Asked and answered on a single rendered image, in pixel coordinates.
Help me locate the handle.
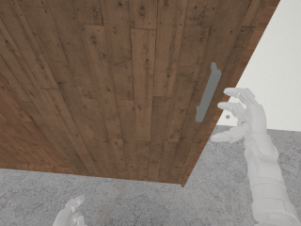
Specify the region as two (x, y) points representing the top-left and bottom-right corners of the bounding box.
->
(196, 62), (222, 122)

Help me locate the wardrobe door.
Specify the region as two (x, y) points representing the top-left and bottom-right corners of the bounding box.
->
(0, 73), (69, 168)
(0, 0), (269, 185)

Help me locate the robot left hand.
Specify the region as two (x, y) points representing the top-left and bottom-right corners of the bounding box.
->
(53, 195), (87, 226)

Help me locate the robot right forearm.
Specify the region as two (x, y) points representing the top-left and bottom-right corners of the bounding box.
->
(244, 132), (301, 226)

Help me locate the robot right hand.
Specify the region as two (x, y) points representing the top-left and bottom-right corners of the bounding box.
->
(211, 88), (267, 144)

